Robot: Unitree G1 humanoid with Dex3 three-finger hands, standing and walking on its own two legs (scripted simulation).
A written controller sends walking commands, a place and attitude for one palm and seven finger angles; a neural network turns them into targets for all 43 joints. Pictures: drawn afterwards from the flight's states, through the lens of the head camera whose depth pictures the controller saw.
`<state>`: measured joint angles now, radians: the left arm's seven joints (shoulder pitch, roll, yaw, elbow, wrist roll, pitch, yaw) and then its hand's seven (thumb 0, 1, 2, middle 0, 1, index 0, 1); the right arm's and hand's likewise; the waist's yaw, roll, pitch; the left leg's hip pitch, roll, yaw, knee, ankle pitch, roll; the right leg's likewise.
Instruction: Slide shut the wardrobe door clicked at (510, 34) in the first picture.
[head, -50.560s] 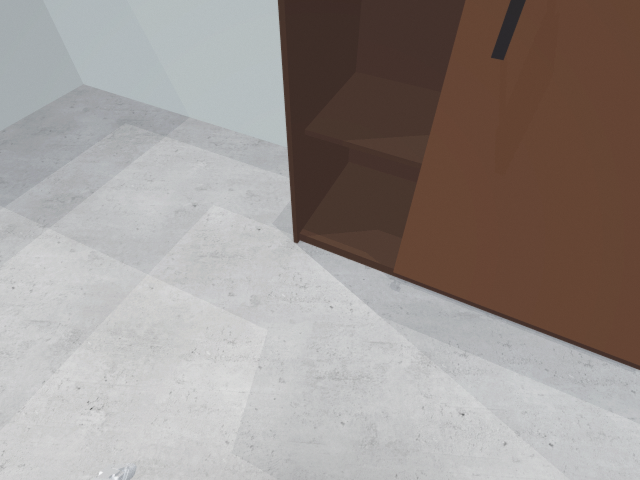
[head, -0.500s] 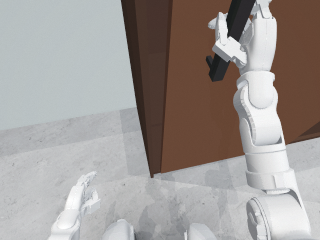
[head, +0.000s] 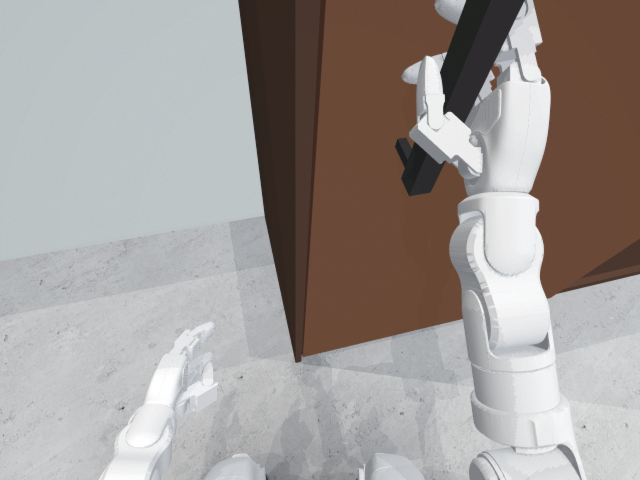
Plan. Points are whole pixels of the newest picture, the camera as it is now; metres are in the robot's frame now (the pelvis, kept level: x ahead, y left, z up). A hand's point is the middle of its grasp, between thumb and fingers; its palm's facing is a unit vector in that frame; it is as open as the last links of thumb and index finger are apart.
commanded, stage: step sideways, sliding the door along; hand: right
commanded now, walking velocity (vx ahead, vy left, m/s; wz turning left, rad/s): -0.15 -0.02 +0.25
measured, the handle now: (450, 57) +0.41 -0.11 +0.28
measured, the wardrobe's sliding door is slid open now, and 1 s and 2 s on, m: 0.00 0.00 0.00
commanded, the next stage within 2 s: none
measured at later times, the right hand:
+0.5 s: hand (431, 118) +0.36 -0.09 +0.25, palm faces -0.02 +1.00 +0.05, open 6.7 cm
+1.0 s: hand (454, 119) +0.35 -0.11 +0.26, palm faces -0.23 +0.97 -0.04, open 7.3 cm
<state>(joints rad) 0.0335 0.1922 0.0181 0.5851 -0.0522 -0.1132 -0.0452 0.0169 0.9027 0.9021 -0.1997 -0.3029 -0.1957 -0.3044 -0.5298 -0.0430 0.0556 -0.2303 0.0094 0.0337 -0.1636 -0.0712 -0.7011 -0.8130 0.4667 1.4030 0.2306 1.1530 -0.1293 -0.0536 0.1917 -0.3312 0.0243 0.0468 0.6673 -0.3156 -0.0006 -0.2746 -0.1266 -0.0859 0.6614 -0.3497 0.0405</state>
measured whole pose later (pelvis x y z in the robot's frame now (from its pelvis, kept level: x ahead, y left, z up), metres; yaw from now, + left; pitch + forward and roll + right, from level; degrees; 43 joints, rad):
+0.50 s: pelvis +0.08 -0.05 +0.00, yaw -1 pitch +4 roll +2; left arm 0.11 0.20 -0.02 0.48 -0.05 -0.12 -0.08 0.02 0.90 0.90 -0.20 -0.30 -0.19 -0.30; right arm -0.18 0.11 0.33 -0.59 -0.10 0.03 -0.16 -0.03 -0.71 -0.76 0.44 1.42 0.26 1.03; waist -0.16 -0.10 0.13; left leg -0.31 0.05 0.06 0.69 -0.34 0.00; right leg -0.26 -0.16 -0.26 0.77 -0.43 -0.02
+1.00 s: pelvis +0.20 -0.08 +0.04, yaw +0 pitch +3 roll +3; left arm 0.15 0.23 -0.08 0.48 -0.03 -0.16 -0.10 0.02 0.90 0.90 -0.20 -0.30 -0.19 -0.30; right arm 0.52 -0.18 0.50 -0.83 -0.06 -0.19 -0.06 0.10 -0.60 -0.68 0.36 1.40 0.25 1.26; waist -0.09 -0.14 0.00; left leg -0.15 0.11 0.16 0.64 0.01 0.00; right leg -0.10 -0.20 -0.40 0.76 -0.04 -0.02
